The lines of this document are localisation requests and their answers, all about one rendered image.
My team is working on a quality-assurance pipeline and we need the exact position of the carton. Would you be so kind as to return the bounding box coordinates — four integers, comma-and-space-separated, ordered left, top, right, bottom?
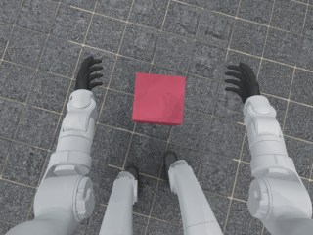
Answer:
132, 72, 186, 126

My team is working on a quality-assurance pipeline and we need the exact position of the robot left shin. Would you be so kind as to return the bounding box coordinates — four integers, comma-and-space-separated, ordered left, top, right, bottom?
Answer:
113, 171, 134, 185

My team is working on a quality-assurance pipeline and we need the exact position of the left robot hand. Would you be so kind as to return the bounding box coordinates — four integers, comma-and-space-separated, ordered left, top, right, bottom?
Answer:
74, 55, 103, 91

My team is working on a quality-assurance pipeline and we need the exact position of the robot right forearm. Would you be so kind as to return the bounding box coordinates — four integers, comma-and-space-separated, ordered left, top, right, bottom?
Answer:
243, 95, 312, 218

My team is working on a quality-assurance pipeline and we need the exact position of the robot right upper arm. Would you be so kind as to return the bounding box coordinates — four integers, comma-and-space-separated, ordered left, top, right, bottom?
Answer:
247, 176, 313, 235

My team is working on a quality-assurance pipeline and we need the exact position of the robot left forearm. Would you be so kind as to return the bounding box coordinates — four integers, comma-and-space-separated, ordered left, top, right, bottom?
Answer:
33, 89, 98, 216

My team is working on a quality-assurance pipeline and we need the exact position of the right robot hand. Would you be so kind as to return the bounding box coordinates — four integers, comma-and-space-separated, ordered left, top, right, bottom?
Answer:
225, 62, 261, 104

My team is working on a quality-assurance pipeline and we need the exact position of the robot left upper arm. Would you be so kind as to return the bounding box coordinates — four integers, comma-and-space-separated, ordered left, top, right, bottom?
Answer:
5, 174, 95, 235

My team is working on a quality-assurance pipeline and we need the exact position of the right robot thigh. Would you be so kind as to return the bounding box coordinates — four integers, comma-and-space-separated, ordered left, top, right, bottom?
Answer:
168, 164, 223, 235

